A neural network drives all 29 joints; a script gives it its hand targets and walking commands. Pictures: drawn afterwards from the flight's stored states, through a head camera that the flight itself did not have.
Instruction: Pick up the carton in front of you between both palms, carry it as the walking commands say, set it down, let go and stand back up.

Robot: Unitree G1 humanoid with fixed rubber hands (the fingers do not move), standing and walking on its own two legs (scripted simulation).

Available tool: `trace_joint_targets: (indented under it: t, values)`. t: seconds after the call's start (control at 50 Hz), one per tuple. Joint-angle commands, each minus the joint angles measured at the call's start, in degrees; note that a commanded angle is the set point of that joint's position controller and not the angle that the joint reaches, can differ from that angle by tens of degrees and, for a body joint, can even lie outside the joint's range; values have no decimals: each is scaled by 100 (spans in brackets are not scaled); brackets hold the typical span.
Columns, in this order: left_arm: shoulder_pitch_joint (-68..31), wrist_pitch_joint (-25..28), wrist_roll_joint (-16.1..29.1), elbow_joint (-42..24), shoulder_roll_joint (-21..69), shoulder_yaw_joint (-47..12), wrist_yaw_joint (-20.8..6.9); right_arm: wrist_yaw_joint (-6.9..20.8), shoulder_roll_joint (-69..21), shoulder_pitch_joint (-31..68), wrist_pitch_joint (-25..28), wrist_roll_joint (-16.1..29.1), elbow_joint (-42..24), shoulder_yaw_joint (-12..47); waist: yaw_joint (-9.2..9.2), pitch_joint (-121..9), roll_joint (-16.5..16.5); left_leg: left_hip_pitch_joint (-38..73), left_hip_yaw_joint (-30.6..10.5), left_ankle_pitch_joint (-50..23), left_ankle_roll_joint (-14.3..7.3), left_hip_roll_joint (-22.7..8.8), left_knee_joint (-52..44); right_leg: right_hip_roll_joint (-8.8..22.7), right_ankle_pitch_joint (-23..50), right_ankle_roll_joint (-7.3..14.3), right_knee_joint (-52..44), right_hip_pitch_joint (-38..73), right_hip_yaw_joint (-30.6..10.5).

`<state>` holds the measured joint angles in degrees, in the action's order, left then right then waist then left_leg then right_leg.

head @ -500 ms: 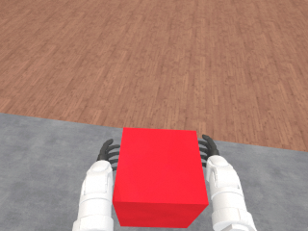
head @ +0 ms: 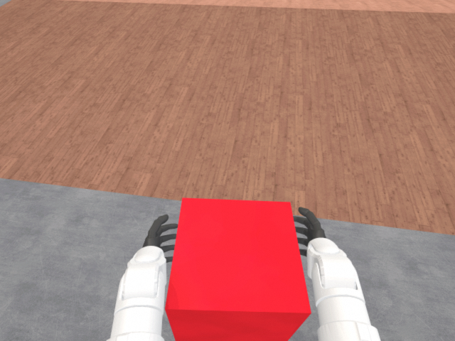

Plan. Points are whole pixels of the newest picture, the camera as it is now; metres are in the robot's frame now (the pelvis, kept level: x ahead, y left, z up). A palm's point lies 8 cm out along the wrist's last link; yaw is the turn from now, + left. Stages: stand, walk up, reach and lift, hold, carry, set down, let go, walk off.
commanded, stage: reach and lift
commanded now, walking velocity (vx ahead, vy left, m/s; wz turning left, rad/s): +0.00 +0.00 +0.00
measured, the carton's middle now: (232, 277) +0.28 +0.00 -0.05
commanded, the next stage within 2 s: hold in 0.10 s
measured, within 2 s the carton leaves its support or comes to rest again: neither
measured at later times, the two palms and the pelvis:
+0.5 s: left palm (151, 256) +0.27 +0.15 +0.05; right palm (321, 247) +0.28 -0.15 +0.06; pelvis -0.01 +0.00 +0.00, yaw +0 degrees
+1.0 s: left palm (151, 252) +0.28 +0.15 +0.05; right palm (320, 245) +0.28 -0.15 +0.06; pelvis -0.01 +0.00 +0.00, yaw +0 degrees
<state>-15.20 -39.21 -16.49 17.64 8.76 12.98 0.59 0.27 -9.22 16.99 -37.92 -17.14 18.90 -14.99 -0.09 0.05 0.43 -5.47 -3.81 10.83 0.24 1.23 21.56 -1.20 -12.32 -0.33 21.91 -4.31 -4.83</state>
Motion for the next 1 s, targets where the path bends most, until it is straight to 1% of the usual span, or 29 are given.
trace_joint_targets:
  t: [0.0, 0.08, 0.16, 0.18, 0.2, 0.24, 0.28, 0.32, 0.42, 0.54, 0.7, 0.98]
  values:
    - [-2838, 207, 1462, -385, 5389, -2910, -1426, 1435, -5419, 2332, 69, 1348, -4, 2909, -1, -1391, -43, 671, -27, -1283, 7, 380, -168, -402, 1277, -14, -283, 48, 35]
    - [-2898, 158, 1494, -451, 5365, -2945, -1445, 1421, -5462, 2364, 10, 1380, -67, 2950, 3, -1365, -16, 665, -15, -1177, -4, 387, -182, -388, 1224, -29, -302, 77, 28]
    - [-2830, 20, 1731, -912, 5377, -3321, -1442, 1379, -5548, 2252, -148, 1605, -518, 3308, 46, -1646, -2, 879, -43, -1552, 18, 389, -215, -383, 1675, -59, -346, 323, 7]
    - [-2764, -44, 1744, -989, 5329, -3346, -1425, 1360, -5503, 2176, -218, 1621, -583, 3322, 49, -1614, -5, 895, -44, -1585, 22, 389, -242, -381, 1729, -65, -372, 365, 0]
    - [-2689, -111, 1716, -1002, 5260, -3310, -1408, 1343, -5439, 2098, -289, 1602, -589, 3281, 45, -1497, -7, 867, -38, -1509, 21, 390, -280, -378, 1668, -65, -406, 368, -3]
    - [-2594, -220, 1595, -899, 5117, -3135, -1392, 1332, -5300, 2025, -404, 1509, -492, 3115, 27, -1121, -10, 725, -16, -1114, -1, 391, -359, -367, 1279, -52, -479, 260, 1]
    - [-2653, -270, 1493, -754, 5048, -2962, -1406, 1354, -5232, 2114, -455, 1432, -357, 2967, 5, -808, -7, 591, 7, -661, -32, 380, -409, -349, 810, -32, -523, 106, 21]
    - [-2837, -269, 1488, -704, 5094, -2916, -1442, 1398, -5268, 2320, -453, 1438, -316, 2942, -8, -756, -5, 557, 15, -418, -48, 364, -403, -332, 549, -14, -520, 23, 37]
    - [-3281, -214, 1555, -656, 5277, -2969, -1505, 1462, -5425, 2744, -387, 1495, -260, 2983, 4, -995, -13, 612, 25, -320, -46, 340, -310, -316, 409, 10, -447, -37, 55]
    - [-3448, -202, 1513, -452, 5336, -2921, -1514, 1478, -5421, 2905, -353, 1428, -63, 2882, 28, -1018, -34, 603, 32, -153, -29, 329, -298, -317, 215, 27, -429, -113, 79]
    - [-3396, -203, 1487, -380, 5385, -2882, -1493, 1499, -5363, 2912, -341, 1397, -35, 2843, 27, -1083, -55, 686, 6, -361, -5, 318, -322, -343, 382, 33, -429, -60, 98]
    - [-2968, -249, 1555, -682, 5317, -2983, -1427, 1460, -5298, 2482, -388, 1472, -340, 2965, 22, -1170, -59, 836, -20, -982, 15, 335, -342, -375, 962, -4, -448, 148, 76]
